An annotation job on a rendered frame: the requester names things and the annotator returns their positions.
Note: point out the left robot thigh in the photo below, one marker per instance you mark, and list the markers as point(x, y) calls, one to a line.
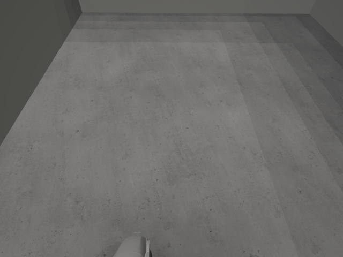
point(134, 246)

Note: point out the robot left shin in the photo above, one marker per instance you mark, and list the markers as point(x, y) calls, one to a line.
point(137, 233)

